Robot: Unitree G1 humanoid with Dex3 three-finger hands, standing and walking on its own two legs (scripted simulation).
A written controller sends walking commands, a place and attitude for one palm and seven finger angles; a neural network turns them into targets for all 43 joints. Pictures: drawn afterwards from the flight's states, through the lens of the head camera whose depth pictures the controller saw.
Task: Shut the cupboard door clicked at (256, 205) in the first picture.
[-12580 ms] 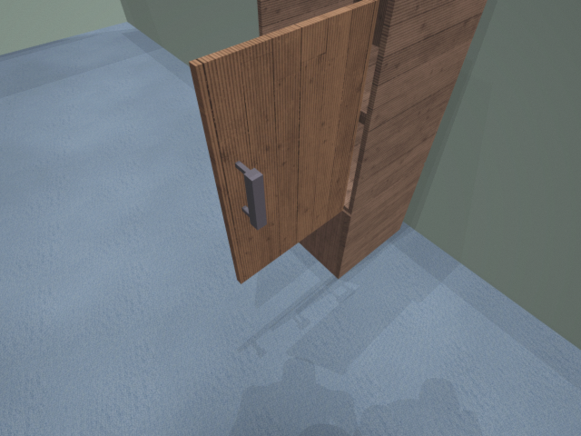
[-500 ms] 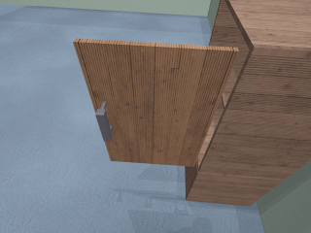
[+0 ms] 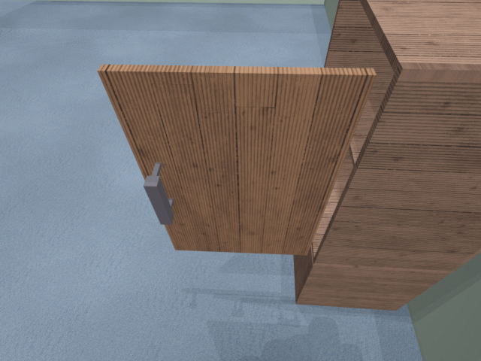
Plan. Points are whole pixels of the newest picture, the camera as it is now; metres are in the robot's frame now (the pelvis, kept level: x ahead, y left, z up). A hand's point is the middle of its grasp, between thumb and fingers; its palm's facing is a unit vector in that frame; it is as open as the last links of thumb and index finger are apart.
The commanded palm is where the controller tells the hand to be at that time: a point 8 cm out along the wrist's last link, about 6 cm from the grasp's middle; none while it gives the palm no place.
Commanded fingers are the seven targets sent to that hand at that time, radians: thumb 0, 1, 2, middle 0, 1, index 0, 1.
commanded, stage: come to a stop and stand still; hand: left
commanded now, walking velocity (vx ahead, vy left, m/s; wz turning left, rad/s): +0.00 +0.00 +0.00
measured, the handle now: (162, 193) +0.42 +0.20 -0.02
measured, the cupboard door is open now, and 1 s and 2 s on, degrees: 91 91 91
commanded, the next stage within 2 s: look again from close up in 0.92 s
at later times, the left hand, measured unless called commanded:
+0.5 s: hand out of the picture +0.03 +0.14 -0.17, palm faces +0.01 -0.97 -0.23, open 7.3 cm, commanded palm none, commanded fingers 0.00 0.90 0.90 -0.20 -0.30 -0.20 -0.30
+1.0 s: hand out of the picture +0.01 +0.11 -0.17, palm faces +0.03 -0.98 -0.21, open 7.3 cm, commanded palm none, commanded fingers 0.00 0.90 0.90 -0.20 -0.30 -0.20 -0.30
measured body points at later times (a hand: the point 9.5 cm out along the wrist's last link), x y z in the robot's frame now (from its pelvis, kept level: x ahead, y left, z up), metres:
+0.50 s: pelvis +0.02 -0.04 +0.00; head +0.05 -0.05 +0.45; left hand +0.03 +0.19 -0.15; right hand +0.02 -0.26 -0.16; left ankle -0.04 +0.07 -0.74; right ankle -0.01 -0.15 -0.74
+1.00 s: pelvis +0.02 -0.06 +0.00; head +0.05 -0.07 +0.45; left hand +0.01 +0.16 -0.15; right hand +0.02 -0.28 -0.16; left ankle -0.04 +0.07 -0.74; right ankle -0.01 -0.15 -0.74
